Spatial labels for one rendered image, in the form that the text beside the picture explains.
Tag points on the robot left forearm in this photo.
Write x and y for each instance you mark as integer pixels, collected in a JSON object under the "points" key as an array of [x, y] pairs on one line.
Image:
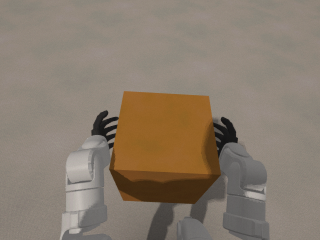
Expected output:
{"points": [[84, 182]]}

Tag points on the right robot hand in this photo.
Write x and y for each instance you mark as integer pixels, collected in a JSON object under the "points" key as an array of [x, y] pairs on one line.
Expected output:
{"points": [[229, 134]]}

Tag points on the robot right thigh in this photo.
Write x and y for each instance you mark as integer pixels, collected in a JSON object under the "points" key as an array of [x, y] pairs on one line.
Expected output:
{"points": [[191, 229]]}

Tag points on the left robot hand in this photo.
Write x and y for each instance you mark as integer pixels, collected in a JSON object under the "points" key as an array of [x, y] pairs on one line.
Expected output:
{"points": [[99, 127]]}

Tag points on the robot right forearm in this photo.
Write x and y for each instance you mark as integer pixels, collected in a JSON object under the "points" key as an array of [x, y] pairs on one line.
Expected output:
{"points": [[245, 215]]}

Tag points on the carton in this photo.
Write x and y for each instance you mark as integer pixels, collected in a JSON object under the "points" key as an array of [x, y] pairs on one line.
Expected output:
{"points": [[165, 148]]}

